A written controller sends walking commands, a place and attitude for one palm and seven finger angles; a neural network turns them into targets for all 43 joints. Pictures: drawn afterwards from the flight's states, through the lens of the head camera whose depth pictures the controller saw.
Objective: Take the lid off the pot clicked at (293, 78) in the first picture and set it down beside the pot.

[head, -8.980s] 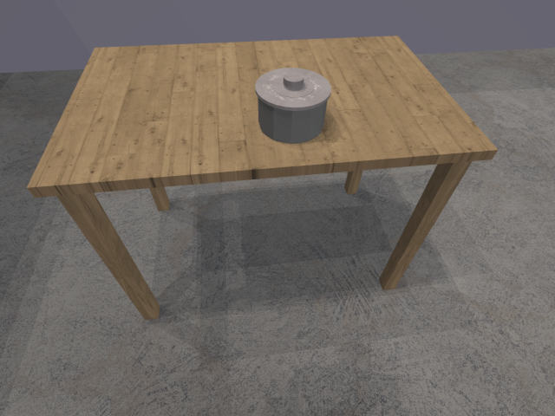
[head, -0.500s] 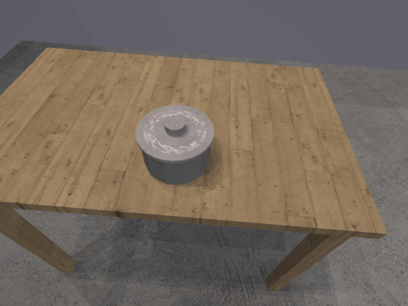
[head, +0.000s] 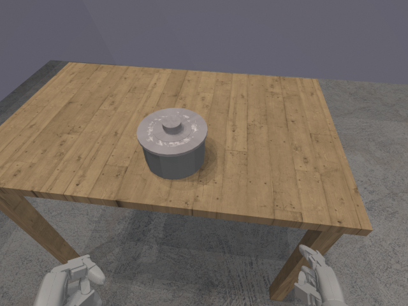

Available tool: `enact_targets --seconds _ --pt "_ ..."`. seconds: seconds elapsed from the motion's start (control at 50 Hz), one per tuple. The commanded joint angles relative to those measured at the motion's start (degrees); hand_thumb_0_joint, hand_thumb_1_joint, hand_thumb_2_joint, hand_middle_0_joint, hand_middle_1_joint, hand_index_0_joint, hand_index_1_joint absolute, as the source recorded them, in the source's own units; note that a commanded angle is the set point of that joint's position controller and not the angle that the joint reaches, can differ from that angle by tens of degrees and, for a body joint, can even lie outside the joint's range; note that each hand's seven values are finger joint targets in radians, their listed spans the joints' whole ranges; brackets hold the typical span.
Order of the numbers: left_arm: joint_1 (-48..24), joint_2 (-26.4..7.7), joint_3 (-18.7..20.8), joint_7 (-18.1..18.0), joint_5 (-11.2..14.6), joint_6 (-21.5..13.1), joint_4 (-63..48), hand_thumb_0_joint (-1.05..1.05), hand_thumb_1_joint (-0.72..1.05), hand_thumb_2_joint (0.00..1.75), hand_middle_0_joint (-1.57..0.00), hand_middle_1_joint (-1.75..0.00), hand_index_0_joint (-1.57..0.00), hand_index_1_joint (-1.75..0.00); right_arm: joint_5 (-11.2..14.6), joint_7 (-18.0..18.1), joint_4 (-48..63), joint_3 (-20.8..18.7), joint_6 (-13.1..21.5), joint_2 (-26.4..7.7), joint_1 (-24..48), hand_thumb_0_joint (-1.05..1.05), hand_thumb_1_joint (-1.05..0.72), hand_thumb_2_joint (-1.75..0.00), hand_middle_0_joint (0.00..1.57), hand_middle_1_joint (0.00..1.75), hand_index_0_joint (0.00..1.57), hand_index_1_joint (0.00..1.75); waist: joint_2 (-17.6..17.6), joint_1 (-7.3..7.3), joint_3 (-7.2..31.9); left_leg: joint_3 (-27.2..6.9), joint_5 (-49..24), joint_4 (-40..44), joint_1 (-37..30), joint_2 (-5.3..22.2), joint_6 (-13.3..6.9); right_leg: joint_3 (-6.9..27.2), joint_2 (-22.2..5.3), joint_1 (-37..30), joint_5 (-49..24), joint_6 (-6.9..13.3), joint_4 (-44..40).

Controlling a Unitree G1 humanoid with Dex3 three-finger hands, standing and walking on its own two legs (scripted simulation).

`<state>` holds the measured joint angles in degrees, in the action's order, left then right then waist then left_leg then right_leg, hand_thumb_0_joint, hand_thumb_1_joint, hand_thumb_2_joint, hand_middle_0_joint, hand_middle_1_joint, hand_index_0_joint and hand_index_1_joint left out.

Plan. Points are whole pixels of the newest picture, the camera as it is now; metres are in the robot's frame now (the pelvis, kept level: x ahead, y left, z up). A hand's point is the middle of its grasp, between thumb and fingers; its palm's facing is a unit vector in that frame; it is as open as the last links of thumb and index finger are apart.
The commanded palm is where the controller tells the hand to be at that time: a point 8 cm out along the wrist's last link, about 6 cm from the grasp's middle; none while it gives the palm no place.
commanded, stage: lift the closed hand beside the body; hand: left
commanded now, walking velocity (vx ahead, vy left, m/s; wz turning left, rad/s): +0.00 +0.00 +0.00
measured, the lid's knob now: (171, 123) +0.49 +0.14 +0.09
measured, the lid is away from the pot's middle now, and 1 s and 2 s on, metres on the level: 0.00 0.00 0.00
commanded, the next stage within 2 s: raise the hand higher, near the body in 0.02 s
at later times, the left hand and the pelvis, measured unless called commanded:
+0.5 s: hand (86, 260) +0.17 +0.23 +0.05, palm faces +0.22 -0.90 -0.38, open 3.1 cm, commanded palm +0.12 +0.26 +0.09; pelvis +0.03 +0.00 +0.00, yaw -2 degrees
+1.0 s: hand (78, 221) +0.20 +0.23 +0.12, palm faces +0.28 -0.88 -0.40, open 3.1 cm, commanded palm +0.16 +0.27 +0.15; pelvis +0.03 +0.01 +0.00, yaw -2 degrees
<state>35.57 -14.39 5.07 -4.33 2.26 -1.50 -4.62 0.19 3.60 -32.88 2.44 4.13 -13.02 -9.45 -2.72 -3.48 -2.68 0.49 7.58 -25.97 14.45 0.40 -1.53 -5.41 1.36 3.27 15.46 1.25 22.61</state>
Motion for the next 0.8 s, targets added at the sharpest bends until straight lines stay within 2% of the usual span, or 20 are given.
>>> enact_targets --seconds 0.0,0.02,0.1,0.16,0.2,0.22,0.24,0.28,0.34,0.4,0.42,0.5,0.54,0.6,0.62,0.66,0.68,0.7,0.74,0.78 --pt "-0.97 -8.32 6.05 -0.46 0.26 -4.27 -10.51 0.0 0.9 0.9 -1.3 -1.5 -1.3 -1.5 0.07 1.33 8.55 -3.21 2.89 -5.83 7.69 0.0 -0.9 -0.9 0.2 0.3 0.2 0.3 6.48 1.03 0.92 -0.79 3.96 2.86 -10.8 0.47 -0.58 5.12 -2.94 12.24 2.52 -0.17 -10.76" --pt "-1.32 -7.33 4.96 -0.21 0.31 -4.64 -12.85 0.0 0.9 0.9 -1.3 -1.5 -1.3 -1.5 0.02 1.23 9.03 -3.17 3.14 -5.72 8.08 0.0 -0.9 -0.9 0.2 0.3 0.2 0.3 4.93 1.12 1.38 -0.62 3.08 2.85 -10.94 0.37 -0.63 5.18 -3.1 11.64 1.55 -0.22 -10.65" --pt "2.42 -11.05 9.23 -0.66 0.02 -5.05 -17.93 0.0 0.9 0.9 -1.3 -1.5 -1.3 -1.5 -0.06 1.08 8.18 -3.12 3.69 -5.18 8.85 0.0 -0.9 -0.9 0.2 0.3 0.2 0.3 -1.41 -0.28 1.93 -0.75 -0.25 3.52 -12.74 0.45 -0.43 5.35 -3.19 9.42 -1.87 0.26 -10.31" --pt "4.93 -8.18 7.86 -0.37 0.38 -4.69 -15.39 0.0 0.9 0.9 -1.3 -1.5 -1.3 -1.5 0.06 1.04 7.87 -3.41 3.6 -4.72 9.04 0.0 -0.9 -0.9 0.2 0.3 0.2 0.3 2.11 -0.01 0.37 -0.66 -1.67 4.07 -11.92 0.82 -0.47 4.42 -3.0 8.93 -4.17 0.02 -9.71" --pt "6.53 -9.51 9.95 -0.38 0.14 -4.61 -13.65 0.0 0.9 0.9 -1.3 -1.5 -1.3 -1.5 0.22 0.97 7.27 -4.01 3.02 -4.86 9.32 0.0 -0.9 -0.9 0.2 0.3 0.2 0.3 3.54 -0.44 -0.88 -0.42 -2.03 4.23 -11.93 0.9 -0.54 4.48 -2.84 9.33 -4.46 -0.03 -10.27" --pt "5.85 -8.5 8.78 -0.06 0.31 -5.11 -15.61 0.0 0.9 0.9 -1.3 -1.5 -1.3 -1.5 0.25 0.79 7.74 -3.97 3.02 -4.97 9.0 0.0 -0.9 -0.9 0.2 0.3 0.2 0.3 2.87 -0.06 0.25 -0.31 -2.59 4.26 -12.05 0.84 -0.55 4.28 -2.79 8.61 -5.39 -0.08 -9.81" --pt "5.15 -9.56 9.17 0.04 0.28 -5.49 -18.2 0.0 0.9 0.9 -1.3 -1.5 -1.3 -1.5 0.24 0.74 8.34 -4.12 3.28 -5.15 9.18 0.0 -0.9 -0.9 0.2 0.3 0.2 0.3 2.31 -0.25 1.3 -0.4 -3.49 4.2 -12.75 0.83 -0.59 4.56 -3.0 8.1 -6.54 -0.11 -9.23" --pt "5.59 -9.53 8.42 0.02 0.04 -6.04 -23.07 0.0 0.9 0.9 -1.3 -1.5 -1.3 -1.5 0.05 0.55 8.86 -4.03 3.74 -5.22 8.95 0.0 -0.9 -0.9 0.2 0.3 0.2 0.3 -1.34 -0.34 4.02 -0.28 -6.08 3.85 -14.84 0.86 -0.61 4.48 -2.99 6.91 -9.09 -0.03 -8.49" --pt "6.85 -9.98 9.25 -0.32 0.08 -5.47 -24.19 0.0 0.9 0.9 -1.3 -1.5 -1.3 -1.5 0.03 0.37 8.64 -4.25 3.81 -5.27 8.14 0.0 -0.9 -0.9 0.2 0.3 0.2 0.3 0.15 -0.34 5.13 -0.4 -8.16 3.63 -15.48 0.95 -0.64 4.26 -2.75 6.11 -11.8 -0.04 -7.98" --pt "7.9 -10.43 11.05 -0.45 0.01 -4.84 -21.2 0.0 0.9 0.9 -1.3 -1.5 -1.3 -1.5 0.22 0.45 7.95 -4.59 2.58 -5.26 8.64 0.0 -0.9 -0.9 0.2 0.3 0.2 0.3 3.72 -0.46 2.24 -0.22 -9.06 3.89 -14.84 1.09 -0.67 4.0 -2.29 6.91 -13.35 -0.07 -8.36" --pt "6.68 -8.63 9.18 -0.11 0.05 -5.11 -21.71 0.0 0.9 0.9 -1.3 -1.5 -1.3 -1.5 0.21 0.31 8.26 -4.33 2.41 -5.09 8.68 0.0 -0.9 -0.9 0.2 0.3 0.2 0.3 3.35 0.06 1.49 0.04 -8.64 4.04 -14.63 0.94 -0.7 3.53 -2.28 7.35 -13.21 -0.2 -8.53" --pt "4.5 -10.61 9.87 -0.53 0.03 -5.29 -28.58 0.0 0.9 0.9 -1.3 -1.5 -1.3 -1.5 0.14 0.2 9.08 -3.9 2.81 -5.35 8.48 0.0 -0.9 -0.9 0.2 0.3 0.2 0.3 -1.92 -0.28 3.52 -0.55 -9.61 3.93 -16.4 1.1 -0.5 4.18 -2.35 6.53 -13.04 -0.03 -8.22" --pt "5.01 -10.79 10.35 -0.78 0.19 -5.07 -29.29 0.0 0.9 0.9 -1.3 -1.5 -1.3 -1.5 0.04 0.05 9.52 -3.81 2.85 -5.23 7.69 0.0 -0.9 -0.9 0.2 0.3 0.2 0.3 -1.07 -0.4 5.12 -1.09 -11.28 3.94 -16.63 1.3 -0.34 3.77 -2.28 5.35 -14.29 0.07 -7.36" --pt "5.6 -10.84 11.55 -0.82 0.24 -4.41 -27.34 0.0 0.9 0.9 -1.3 -1.5 -1.3 -1.5 0.04 -0.05 9.05 -3.75 1.98 -5.12 8.3 0.0 -0.9 -0.9 0.2 0.3 0.2 0.3 0.51 -0.61 3.44 -1.05 -10.77 4.1 -15.94 1.46 -0.15 3.61 -1.95 5.96 -13.76 0.13 -7.57" --pt "4.27 -8.92 9.68 -0.48 0.15 -4.7 -27.57 0.0 0.9 0.9 -1.3 -1.5 -1.3 -1.5 -0.08 -0.3 9.12 -3.38 1.84 -4.78 8.29 0.0 -0.9 -0.9 0.2 0.3 0.2 0.3 0.4 -0.03 2.68 -1.1 -10.11 4.33 -15.56 1.33 -0.13 3.18 -1.85 6.38 -13.1 0.17 -7.69" --pt "1.85 -9.17 9.62 -0.41 0.42 -4.73 -27.85 0.0 0.9 0.9 -1.3 -1.5 -1.3 -1.5 -0.05 -0.3 9.31 -3.23 1.78 -4.9 8.47 0.0 -0.9 -0.9 0.2 0.3 0.2 0.3 0.89 0.17 1.79 -1.33 -8.32 4.78 -15.38 1.54 -0.07 3.18 -1.92 7.02 -11.37 0.0 -7.96" --pt "0.88 -10.43 10.44 -0.54 0.48 -4.94 -29.47 0.0 0.9 0.9 -1.3 -1.5 -1.3 -1.5 -0.04 -0.21 9.66 -3.45 1.8 -5.23 8.18 0.0 -0.9 -0.9 0.2 0.3 0.2 0.3 0.44 0.04 3.41 -1.42 -8.54 4.67 -16.16 1.71 -0.13 3.53 -2.06 6.53 -11.47 -0.03 -7.85" --pt "0.65 -11.58 11.85 -0.82 0.64 -4.78 -29.81 0.0 0.9 0.9 -1.3 -1.5 -1.3 -1.5 -0.01 -0.16 9.33 -3.23 1.72 -5.14 8.79 0.0 -0.9 -0.9 0.2 0.3 0.2 0.3 1.03 -0.23 2.67 -1.38 -7.86 4.44 -15.71 1.6 -0.1 3.89 -1.87 6.73 -11.14 0.05 -8.35" --pt "-0.43 -11.61 11.5 -0.95 0.57 -5.3 -32.79 0.0 0.9 0.9 -1.3 -1.5 -1.3 -1.5 -0.05 -0.37 9.96 -2.96 2.19 -5.14 8.07 0.0 -0.9 -0.9 0.2 0.3 0.2 0.3 -1.8 -0.19 5.11 -2.06 -8.71 4.48 -16.49 1.93 0.21 3.78 -2.07 5.69 -11.0 0.21 -7.34" --pt "0.03 -11.46 11.56 -1.14 0.68 -5.09 -32.89 0.0 0.9 0.9 -1.3 -1.5 -1.3 -1.5 -0.15 -0.44 9.78 -2.85 2.27 -5.05 8.18 0.0 -0.9 -0.9 0.2 0.3 0.2 0.3 -1.85 -0.36 5.41 -2.26 -9.06 4.53 -16.43 2.03 0.33 3.69 -2.01 5.44 -11.14 0.23 -7.13"
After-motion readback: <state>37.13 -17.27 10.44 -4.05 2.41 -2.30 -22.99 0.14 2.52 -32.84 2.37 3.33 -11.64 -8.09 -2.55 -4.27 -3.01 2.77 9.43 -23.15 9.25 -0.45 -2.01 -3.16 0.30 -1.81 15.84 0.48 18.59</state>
